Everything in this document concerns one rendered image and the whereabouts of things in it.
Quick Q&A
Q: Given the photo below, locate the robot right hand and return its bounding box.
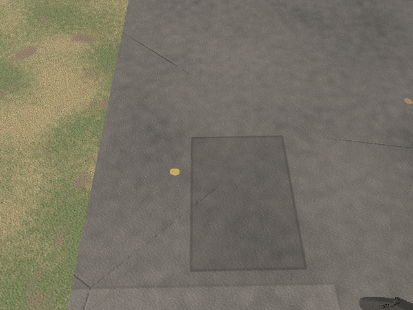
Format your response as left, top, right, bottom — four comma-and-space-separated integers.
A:
359, 297, 413, 310

